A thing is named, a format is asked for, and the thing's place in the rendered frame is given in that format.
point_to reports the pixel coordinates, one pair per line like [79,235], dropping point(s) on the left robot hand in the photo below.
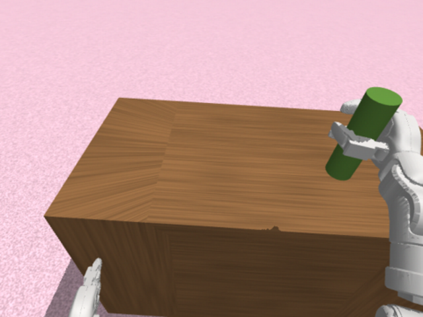
[86,299]

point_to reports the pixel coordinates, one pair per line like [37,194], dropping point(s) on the can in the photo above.
[373,113]

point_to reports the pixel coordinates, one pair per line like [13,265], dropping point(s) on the right robot arm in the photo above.
[401,186]

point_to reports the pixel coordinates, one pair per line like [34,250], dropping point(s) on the right robot hand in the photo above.
[401,134]

